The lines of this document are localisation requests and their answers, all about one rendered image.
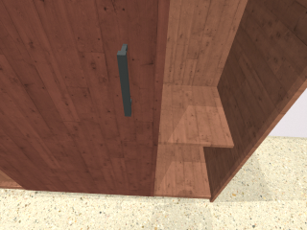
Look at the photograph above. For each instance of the handle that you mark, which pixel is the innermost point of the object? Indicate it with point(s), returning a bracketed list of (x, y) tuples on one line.
[(123, 68)]

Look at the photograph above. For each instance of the wardrobe door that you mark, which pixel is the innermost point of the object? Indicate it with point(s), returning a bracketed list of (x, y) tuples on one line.
[(62, 121), (5, 178)]

